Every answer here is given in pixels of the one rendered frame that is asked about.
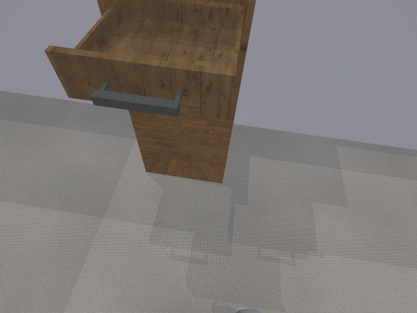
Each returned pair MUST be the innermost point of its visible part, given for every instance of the handle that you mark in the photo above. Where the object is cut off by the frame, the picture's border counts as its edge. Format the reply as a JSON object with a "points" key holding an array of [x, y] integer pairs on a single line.
{"points": [[138, 103]]}

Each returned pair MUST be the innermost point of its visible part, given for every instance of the cabinet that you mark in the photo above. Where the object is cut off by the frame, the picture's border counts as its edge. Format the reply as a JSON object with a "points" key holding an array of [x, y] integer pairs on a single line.
{"points": [[191, 146]]}

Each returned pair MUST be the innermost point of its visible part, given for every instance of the drawer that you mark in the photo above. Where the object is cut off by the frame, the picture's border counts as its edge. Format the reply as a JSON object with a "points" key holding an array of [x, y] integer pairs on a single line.
{"points": [[155, 48]]}

